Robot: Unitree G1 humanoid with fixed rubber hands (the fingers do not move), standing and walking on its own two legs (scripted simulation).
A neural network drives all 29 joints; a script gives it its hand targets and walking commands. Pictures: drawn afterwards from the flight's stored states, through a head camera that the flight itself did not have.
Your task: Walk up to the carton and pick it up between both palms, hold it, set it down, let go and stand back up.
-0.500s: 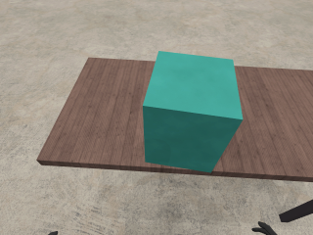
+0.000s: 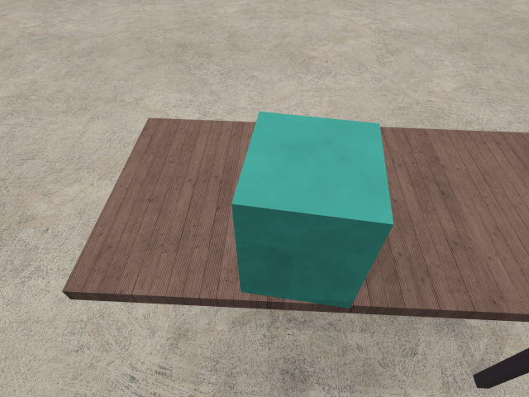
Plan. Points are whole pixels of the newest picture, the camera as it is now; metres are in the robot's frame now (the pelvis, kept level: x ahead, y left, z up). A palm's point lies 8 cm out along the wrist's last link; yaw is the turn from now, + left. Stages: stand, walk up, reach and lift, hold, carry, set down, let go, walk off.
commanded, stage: walk up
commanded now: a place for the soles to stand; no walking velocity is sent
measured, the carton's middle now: (305, 212) +0.42 -0.05 +0.04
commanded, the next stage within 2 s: reach and lift in 0.44 s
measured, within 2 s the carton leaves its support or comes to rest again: neither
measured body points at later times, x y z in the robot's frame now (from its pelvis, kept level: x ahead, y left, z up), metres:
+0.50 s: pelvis +0.00 +0.00 -0.01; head +0.03 +0.01 +0.44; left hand +0.12 +0.31 -0.13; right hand +0.12 -0.30 -0.13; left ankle +0.03 +0.14 -0.75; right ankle +0.00 -0.13 -0.75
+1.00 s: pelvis +0.00 +0.00 +0.00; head +0.02 +0.02 +0.44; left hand +0.19 +0.26 -0.08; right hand +0.14 -0.29 -0.08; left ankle +0.03 +0.14 -0.75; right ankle +0.00 -0.13 -0.75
